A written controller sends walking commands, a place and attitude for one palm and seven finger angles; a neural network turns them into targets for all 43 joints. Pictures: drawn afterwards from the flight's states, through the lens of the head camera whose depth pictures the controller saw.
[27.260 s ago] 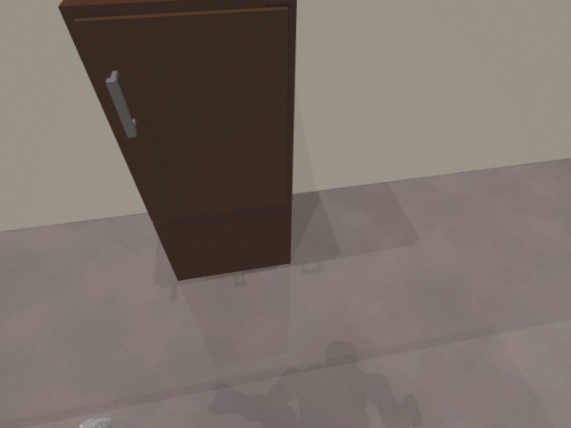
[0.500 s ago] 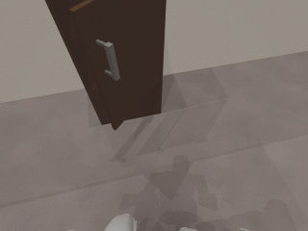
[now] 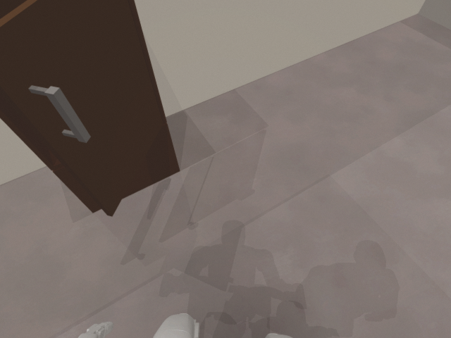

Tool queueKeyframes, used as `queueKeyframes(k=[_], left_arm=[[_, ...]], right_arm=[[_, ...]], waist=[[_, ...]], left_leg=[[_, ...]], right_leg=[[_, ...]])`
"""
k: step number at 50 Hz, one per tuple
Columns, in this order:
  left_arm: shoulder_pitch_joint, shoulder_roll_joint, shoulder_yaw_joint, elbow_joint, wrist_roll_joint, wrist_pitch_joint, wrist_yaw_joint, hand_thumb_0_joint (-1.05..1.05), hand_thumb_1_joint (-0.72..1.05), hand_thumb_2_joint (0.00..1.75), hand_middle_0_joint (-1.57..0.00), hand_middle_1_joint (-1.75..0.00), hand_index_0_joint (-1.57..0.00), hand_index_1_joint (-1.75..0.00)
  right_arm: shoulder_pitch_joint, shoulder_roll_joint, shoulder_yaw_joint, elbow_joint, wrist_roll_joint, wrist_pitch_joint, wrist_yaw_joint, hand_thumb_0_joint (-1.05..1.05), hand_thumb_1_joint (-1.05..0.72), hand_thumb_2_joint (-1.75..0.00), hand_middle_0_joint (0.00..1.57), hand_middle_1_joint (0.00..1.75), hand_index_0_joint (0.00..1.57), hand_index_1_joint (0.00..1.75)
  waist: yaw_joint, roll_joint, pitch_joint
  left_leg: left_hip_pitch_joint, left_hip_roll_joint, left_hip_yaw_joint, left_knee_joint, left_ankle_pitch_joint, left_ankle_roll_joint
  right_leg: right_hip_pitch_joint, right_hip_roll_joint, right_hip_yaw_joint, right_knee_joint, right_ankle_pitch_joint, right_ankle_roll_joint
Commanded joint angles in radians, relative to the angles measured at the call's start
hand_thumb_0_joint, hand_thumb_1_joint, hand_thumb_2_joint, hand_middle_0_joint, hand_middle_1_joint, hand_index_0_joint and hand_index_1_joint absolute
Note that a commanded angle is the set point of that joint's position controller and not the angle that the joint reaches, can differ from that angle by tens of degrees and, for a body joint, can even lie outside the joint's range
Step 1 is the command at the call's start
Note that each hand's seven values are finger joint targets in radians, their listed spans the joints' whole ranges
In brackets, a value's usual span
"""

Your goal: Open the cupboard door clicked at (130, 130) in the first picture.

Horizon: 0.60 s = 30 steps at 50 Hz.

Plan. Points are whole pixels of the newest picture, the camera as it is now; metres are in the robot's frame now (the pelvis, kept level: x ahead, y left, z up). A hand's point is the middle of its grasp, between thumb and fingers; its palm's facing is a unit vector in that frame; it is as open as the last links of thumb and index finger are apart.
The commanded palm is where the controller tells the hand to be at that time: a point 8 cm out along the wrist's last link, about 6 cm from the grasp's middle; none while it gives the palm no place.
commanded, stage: walk to a spot facing it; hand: left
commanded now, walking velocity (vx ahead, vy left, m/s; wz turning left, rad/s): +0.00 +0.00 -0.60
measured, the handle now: (61, 115) +0.50 +0.37 +0.07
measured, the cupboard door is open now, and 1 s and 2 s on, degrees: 44 44 44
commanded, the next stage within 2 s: none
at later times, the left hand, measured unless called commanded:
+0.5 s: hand (157, 298) +0.20 +0.16 -0.15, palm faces -0.30 -0.91 -0.27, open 7.4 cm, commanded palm none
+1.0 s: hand (214, 238) +0.33 +0.05 -0.15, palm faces -0.61 -0.78 -0.16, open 7.4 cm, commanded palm none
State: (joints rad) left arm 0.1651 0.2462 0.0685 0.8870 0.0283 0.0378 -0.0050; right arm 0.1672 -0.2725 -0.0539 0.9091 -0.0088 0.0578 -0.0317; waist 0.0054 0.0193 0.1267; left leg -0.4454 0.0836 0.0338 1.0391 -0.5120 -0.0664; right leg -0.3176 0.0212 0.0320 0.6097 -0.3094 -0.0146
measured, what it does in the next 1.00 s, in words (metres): walks ahead, turning right: left foot, then right foot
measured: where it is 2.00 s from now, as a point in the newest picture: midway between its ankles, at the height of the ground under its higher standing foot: (323, 274)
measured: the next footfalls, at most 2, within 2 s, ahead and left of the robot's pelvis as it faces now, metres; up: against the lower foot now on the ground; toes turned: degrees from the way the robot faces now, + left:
left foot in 0.16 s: +0.08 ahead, +0.14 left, +0.00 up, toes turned -5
right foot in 0.46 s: +0.01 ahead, -0.13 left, +0.00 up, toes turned -19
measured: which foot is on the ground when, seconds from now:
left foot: up 0.00-0.14, down 0.16-0.46, up 0.48-0.74, down 0.76-1.00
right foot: down 0.00-0.16, up 0.18-0.44, down 0.46-0.76, up 0.78-1.00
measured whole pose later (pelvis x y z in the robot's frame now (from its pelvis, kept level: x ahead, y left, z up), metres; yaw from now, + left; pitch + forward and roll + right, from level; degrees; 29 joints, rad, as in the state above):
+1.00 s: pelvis +0.13 -0.04 +0.02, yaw -37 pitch +2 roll -2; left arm 0.12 0.24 0.08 0.93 0.03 0.03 -0.07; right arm 0.36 -0.20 -0.01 0.95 -0.04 -0.06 -0.02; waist -0.01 -0.02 0.09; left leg -0.10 0.11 0.20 0.39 -0.31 -0.02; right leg -0.57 -0.07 -0.07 0.93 -0.27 0.00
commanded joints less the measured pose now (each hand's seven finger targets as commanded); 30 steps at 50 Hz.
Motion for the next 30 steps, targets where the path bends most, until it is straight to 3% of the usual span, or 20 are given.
queueKeyframes(k=[1,4,6,7,8,9,10,11,13,15,18,20,21,22,23,24,25,27,28,30], left_arm=[[0.04,0.212,0.051,-0.06,-0.001,-0.013,0.02,0.0,0.9,0.9,-0.2,-0.3,-0.2,-0.3],[0.004,0.212,0.052,-0.062,0.0,-0.006,0.015,0.0,0.9,0.9,-0.2,-0.3,-0.2,-0.3],[-0.035,0.183,0.045,-0.068,-0.011,0.001,0.011,0.0,0.9,0.9,-0.2,-0.3,-0.2,-0.3],[-0.021,0.123,0.031,-0.083,-0.018,0.007,0.005,0.0,0.9,0.9,-0.2,-0.3,-0.2,-0.3],[-0.013,0.086,0.022,-0.107,-0.025,0.01,-0.008,0.0,0.9,0.9,-0.2,-0.3,-0.2,-0.3],[-0.046,0.126,0.033,-0.129,-0.018,0.0,-0.019,0.0,0.9,0.9,-0.2,-0.3,-0.2,-0.3],[-0.063,0.114,0.041,-0.099,0.0,0.002,-0.024,0.0,0.9,0.9,-0.2,-0.3,-0.2,-0.3],[-0.046,0.1,0.04,-0.086,-0.005,0.004,-0.029,0.0,0.9,0.9,-0.2,-0.3,-0.2,-0.3],[-0.046,0.075,0.029,-0.076,-0.011,0.011,-0.038,0.0,0.9,0.9,-0.2,-0.3,-0.2,-0.3],[-0.063,0.061,0.02,-0.081,-0.012,0.012,-0.042,0.0,0.9,0.9,-0.2,-0.3,-0.2,-0.3],[-0.078,0.06,0.014,-0.085,-0.014,0.003,-0.041,0.0,0.9,0.9,-0.2,-0.3,-0.2,-0.3],[-0.024,0.079,0.019,-0.069,-0.013,-0.004,-0.037,0.0,0.9,0.9,-0.2,-0.3,-0.2,-0.3],[0.038,0.121,0.03,-0.053,-0.01,-0.008,-0.03,0.0,0.9,0.9,-0.2,-0.3,-0.2,-0.3],[0.086,0.229,0.051,-0.042,0.002,-0.017,-0.013,0.0,0.9,0.9,-0.2,-0.3,-0.2,-0.3],[0.151,0.297,0.064,-0.025,-0.008,-0.016,-0.004,0.0,0.9,0.9,-0.2,-0.3,-0.2,-0.3],[0.141,0.287,0.065,-0.033,-0.009,-0.012,0.003,0.0,0.9,0.9,-0.2,-0.3,-0.2,-0.3],[0.08,0.246,0.065,-0.043,-0.005,-0.012,0.009,0.0,0.9,0.9,-0.2,-0.3,-0.2,-0.3],[0.028,0.196,0.051,-0.056,-0.004,-0.02,0.014,0.0,0.9,0.9,-0.2,-0.3,-0.2,-0.3],[0.029,0.191,0.05,-0.057,-0.003,-0.028,0.011,0.0,0.9,0.9,-0.2,-0.3,-0.2,-0.3],[0.051,0.206,0.052,-0.043,-0.002,-0.04,0.003,0.0,0.9,0.9,-0.2,-0.3,-0.2,-0.3]], right_arm=[[-0.024,-0.041,-0.014,-0.102,0.006,-0.036,0.004,0.0,-0.9,-0.9,0.2,0.3,0.2,0.3],[0.035,-0.039,-0.016,-0.087,0.009,-0.041,0.002,0.0,-0.9,-0.9,0.2,0.3,0.2,0.3],[0.12,-0.063,-0.018,-0.059,0.007,-0.052,-0.007,0.0,-0.9,-0.9,0.2,0.3,0.2,0.3],[0.146,-0.138,-0.031,-0.056,-0.004,-0.061,-0.011,0.0,-0.9,-0.9,0.2,0.3,0.2,0.3],[0.171,-0.238,-0.046,-0.069,-0.023,-0.066,-0.017,0.0,-0.9,-0.9,0.2,0.3,0.2,0.3],[0.151,-0.257,-0.047,-0.09,-0.026,-0.066,-0.024,0.0,-0.9,-0.9,0.2,0.3,0.2,0.3],[0.133,-0.215,-0.038,-0.078,-0.035,-0.076,-0.02,0.0,-0.9,-0.9,0.2,0.3,0.2,0.3],[0.102,-0.192,-0.03,-0.086,-0.033,-0.076,-0.019,0.0,-0.9,-0.9,0.2,0.3,0.2,0.3],[0.063,-0.156,-0.02,-0.094,-0.031,-0.071,-0.02,0.0,-0.9,-0.9,0.2,0.3,0.2,0.3],[0.095,-0.157,-0.023,-0.08,-0.03,-0.068,-0.018,0.0,-0.9,-0.9,0.2,0.3,0.2,0.3],[0.13,-0.18,-0.035,-0.063,-0.028,-0.062,-0.009,0.0,-0.9,-0.9,0.2,0.3,0.2,0.3],[0.116,-0.185,-0.04,-0.064,-0.019,-0.057,-0.004,0.0,-0.9,-0.9,0.2,0.3,0.2,0.3],[0.096,-0.171,-0.042,-0.076,-0.012,-0.054,-0.001,0.0,-0.9,-0.9,0.2,0.3,0.2,0.3],[0.079,-0.099,-0.031,-0.111,-0.001,-0.05,0.006,0.0,-0.9,-0.9,0.2,0.3,0.2,0.3],[0.001,-0.071,-0.015,-0.149,0.0,-0.041,0.004,0.0,-0.9,-0.9,0.2,0.3,0.2,0.3],[-0.025,-0.071,-0.016,-0.152,0.001,-0.036,0.004,0.0,-0.9,-0.9,0.2,0.3,0.2,0.3],[-0.033,-0.082,-0.021,-0.139,-0.003,-0.036,0.005,0.0,-0.9,-0.9,0.2,0.3,0.2,0.3],[-0.023,-0.079,-0.024,-0.123,-0.009,-0.043,0.021,0.0,-0.9,-0.9,0.2,0.3,0.2,0.3],[-0.032,-0.062,-0.023,-0.119,-0.011,-0.045,0.027,0.0,-0.9,-0.9,0.2,0.3,0.2,0.3],[-0.045,-0.046,-0.021,-0.12,-0.009,-0.052,0.035,0.0,-0.9,-0.9,0.2,0.3,0.2,0.3]], waist=[[0.015,-0.151,-0.187],[-0.014,-0.179,-0.171],[-0.063,-0.138,-0.18],[-0.064,0.082,-0.184],[-0.067,0.326,-0.178],[-0.061,0.178,-0.15],[-0.045,0.156,-0.144],[-0.022,0.18,-0.135],[-0.008,0.19,-0.145],[-0.025,0.191,-0.17],[-0.045,0.201,-0.185],[-0.014,0.175,-0.189],[0.019,0.089,-0.192],[0.038,-0.208,-0.196],[0.101,-0.305,-0.186],[0.098,-0.253,-0.154],[0.067,-0.312,-0.132],[0.029,-0.221,-0.145],[0.026,-0.191,-0.137],[0.032,-0.164,-0.123]], left_leg=[[-0.017,-0.02,-0.004,-0.109,0.042,-0.008],[0.097,-0.059,0.01,-0.318,0.115,0.003],[0.3,-0.045,-0.006,-0.551,0.265,0.016],[0.394,0.125,-0.208,-0.694,0.22,0.075],[0.39,0.387,-0.473,-0.809,0.239,0.201],[0.239,0.446,-0.489,-0.806,0.241,0.282],[0.262,0.365,-0.433,-0.771,0.427,0.26],[0.263,0.317,-0.299,-0.733,0.531,0.234],[0.285,0.241,-0.119,-0.681,0.664,0.193],[0.311,0.224,-0.048,-0.652,0.713,0.177],[0.335,0.246,-0.022,-0.605,0.741,0.168],[0.289,0.226,0.023,-0.528,0.69,0.119],[0.185,0.2,0.057,-0.427,0.565,0.073],[-0.043,0.069,0.165,-0.233,0.236,0.005],[-0.148,-0.003,0.09,-0.035,-0.173,-0.01],[-0.189,0.011,-0.007,0.046,-0.128,0.003],[-0.239,0.02,-0.029,0.088,-0.058,0.002],[-0.163,0.025,-0.019,0.037,0.04,-0.008],[-0.12,0.013,0.0,-0.021,0.059,-0.012],[-0.081,-0.014,0.023,-0.14,0.078,-0.012]], right_leg=[[0.158,-0.249,0.294,-0.195,0.523,-0.187],[0.095,-0.206,0.316,-0.186,0.433,-0.155],[-0.052,-0.151,0.293,-0.128,0.284,-0.082],[-0.194,-0.033,0.206,0.0,0.049,-0.022],[-0.29,0.059,0.021,0.26,-0.297,0.04],[-0.238,-0.013,0.033,0.423,-0.298,0.047],[-0.258,-0.003,0.026,0.523,-0.264,0.051],[-0.261,-0.03,0.016,0.551,-0.225,0.057],[-0.219,-0.042,-0.04,0.477,-0.189,0.067],[-0.146,-0.036,-0.087,0.331,-0.18,0.065],[-0.052,-0.013,-0.13,0.134,-0.162,0.045],[0.086,0.0,-0.144,-0.073,0.017,0.026],[0.225,-0.047,-0.078,-0.189,0.164,-0.001],[0.369,-0.285,0.245,-0.27,0.394,-0.091],[0.323,-0.44,0.409,-0.303,0.484,-0.211],[0.26,-0.397,0.426,-0.315,0.215,-0.237],[0.256,-0.334,0.419,-0.327,0.083,-0.223],[0.217,-0.274,0.314,-0.303,0.099,-0.189],[0.181,-0.255,0.292,-0.306,0.104,-0.182],[0.172,-0.241,0.309,-0.319,0.046,-0.187]])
